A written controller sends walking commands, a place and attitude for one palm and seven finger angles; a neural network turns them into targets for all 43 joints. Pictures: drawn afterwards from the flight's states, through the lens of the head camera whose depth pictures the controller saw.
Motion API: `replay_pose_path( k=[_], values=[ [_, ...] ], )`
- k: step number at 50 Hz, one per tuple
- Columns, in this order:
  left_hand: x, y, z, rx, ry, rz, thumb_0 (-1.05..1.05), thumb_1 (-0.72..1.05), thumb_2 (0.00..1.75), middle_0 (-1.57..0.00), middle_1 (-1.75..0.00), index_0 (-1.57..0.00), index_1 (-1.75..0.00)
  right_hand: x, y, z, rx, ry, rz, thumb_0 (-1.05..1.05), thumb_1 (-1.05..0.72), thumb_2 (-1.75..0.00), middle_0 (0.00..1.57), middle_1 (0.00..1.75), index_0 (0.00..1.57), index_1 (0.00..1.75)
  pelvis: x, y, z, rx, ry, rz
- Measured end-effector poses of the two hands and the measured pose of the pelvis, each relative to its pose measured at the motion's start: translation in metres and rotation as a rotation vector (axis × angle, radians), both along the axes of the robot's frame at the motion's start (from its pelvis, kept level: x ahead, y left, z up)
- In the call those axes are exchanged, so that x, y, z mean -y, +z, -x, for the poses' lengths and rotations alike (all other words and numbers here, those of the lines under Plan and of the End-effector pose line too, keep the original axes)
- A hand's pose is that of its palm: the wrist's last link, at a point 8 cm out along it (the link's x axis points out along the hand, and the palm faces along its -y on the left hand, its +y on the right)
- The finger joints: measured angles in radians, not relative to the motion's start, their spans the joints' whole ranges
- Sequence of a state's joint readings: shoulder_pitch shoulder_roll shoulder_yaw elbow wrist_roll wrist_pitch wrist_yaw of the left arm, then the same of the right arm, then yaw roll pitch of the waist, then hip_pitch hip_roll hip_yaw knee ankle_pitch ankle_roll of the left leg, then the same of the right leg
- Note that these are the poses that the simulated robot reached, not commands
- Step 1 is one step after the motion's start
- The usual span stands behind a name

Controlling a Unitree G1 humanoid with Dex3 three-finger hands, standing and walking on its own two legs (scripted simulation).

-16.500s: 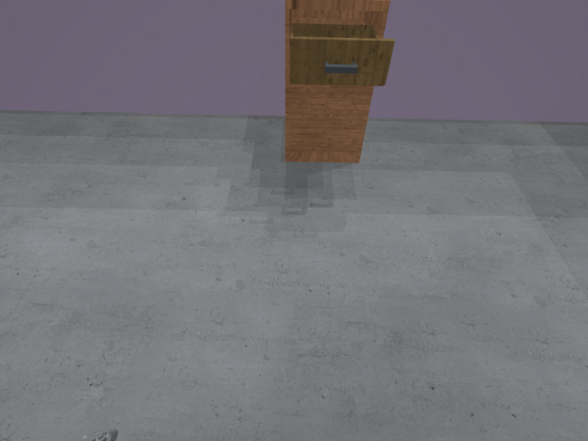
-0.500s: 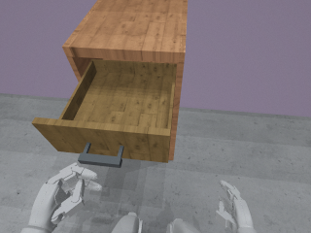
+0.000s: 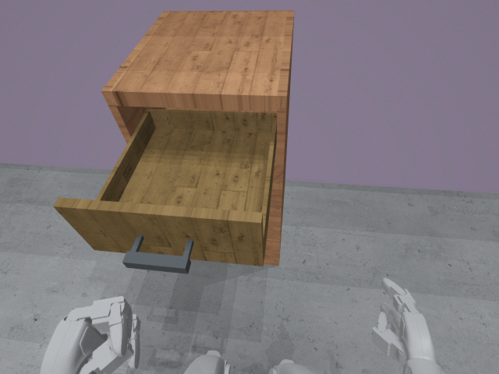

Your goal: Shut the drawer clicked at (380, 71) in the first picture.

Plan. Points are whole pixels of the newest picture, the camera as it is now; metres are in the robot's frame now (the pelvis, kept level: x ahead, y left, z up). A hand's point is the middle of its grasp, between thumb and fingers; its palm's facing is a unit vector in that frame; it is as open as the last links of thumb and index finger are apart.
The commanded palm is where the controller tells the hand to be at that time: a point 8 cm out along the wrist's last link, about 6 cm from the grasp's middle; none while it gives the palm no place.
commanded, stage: raise the hand and make a fist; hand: left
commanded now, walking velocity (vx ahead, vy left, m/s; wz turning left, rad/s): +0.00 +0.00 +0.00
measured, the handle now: (160, 252) +0.33 +0.18 -0.01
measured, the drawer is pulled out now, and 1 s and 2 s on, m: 0.29 0.29 0.29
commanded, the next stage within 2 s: relax the arm and regain balance in 0.38 s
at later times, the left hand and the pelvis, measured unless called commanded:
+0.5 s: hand (123, 364) +0.14 +0.16 +0.08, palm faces -0.02 -0.98 -0.19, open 3.1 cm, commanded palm none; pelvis -0.01 -0.02 +0.01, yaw +2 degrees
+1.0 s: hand out of the picture +0.08 +0.11 -0.09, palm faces -0.06 -0.98 -0.17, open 16.3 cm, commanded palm none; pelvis -0.06 -0.04 +0.05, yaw -1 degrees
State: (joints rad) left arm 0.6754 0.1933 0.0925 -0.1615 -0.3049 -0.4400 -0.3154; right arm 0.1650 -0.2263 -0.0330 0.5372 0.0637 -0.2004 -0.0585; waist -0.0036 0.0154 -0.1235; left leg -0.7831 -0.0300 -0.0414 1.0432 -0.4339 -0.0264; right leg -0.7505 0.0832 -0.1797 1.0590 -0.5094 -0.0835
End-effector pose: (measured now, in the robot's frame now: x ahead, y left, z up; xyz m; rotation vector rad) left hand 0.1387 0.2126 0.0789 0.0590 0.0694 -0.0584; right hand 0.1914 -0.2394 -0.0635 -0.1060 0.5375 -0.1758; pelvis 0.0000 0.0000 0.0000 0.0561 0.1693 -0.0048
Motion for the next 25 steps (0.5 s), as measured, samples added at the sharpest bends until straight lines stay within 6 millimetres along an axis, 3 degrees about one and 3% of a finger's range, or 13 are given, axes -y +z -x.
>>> replay_pose_path(
  k=[10, 19, 25],
  values=[
    [0.013, 0.012, 0.015, -0.015, 0.011, -0.007, 0.02, 0.9, 0.9, -1.38, -1.58, -1.38, -1.58, -0.016, 0.006, -0.007, 0.037, 0.064, -0.055, 0.02, -0.9, -0.9, 0.21, 0.3, 0.21, 0.3, 0.007, 0.004, 0.002, 0.028, 0.008, -0.002],
    [0.018, 0.015, 0.019, -0.017, 0.021, -0.032, 0.02, 0.9, 0.9, -1.4, -1.6, -1.39, -1.6, 0.004, -0.006, 0.005, -0.013, 0.056, -0.037, 0.02, -0.9, -0.9, 0.21, 0.3, 0.21, 0.3, 0.016, 0.002, 0.004, 0.037, 0.029, -0.013],
    [0.004, 0.011, 0.02, -0.091, 0.057, -0.142, 0.02, 0.86, 0.88, -1.36, -1.57, -1.36, -1.56, 0.02, -0.014, 0.015, -0.062, 0.018, -0.042, 0.02, -0.9, -0.9, 0.2, 0.3, 0.2, 0.3, 0.023, 0.006, 0.008, 0.049, 0.025, -0.036]
  ],
)
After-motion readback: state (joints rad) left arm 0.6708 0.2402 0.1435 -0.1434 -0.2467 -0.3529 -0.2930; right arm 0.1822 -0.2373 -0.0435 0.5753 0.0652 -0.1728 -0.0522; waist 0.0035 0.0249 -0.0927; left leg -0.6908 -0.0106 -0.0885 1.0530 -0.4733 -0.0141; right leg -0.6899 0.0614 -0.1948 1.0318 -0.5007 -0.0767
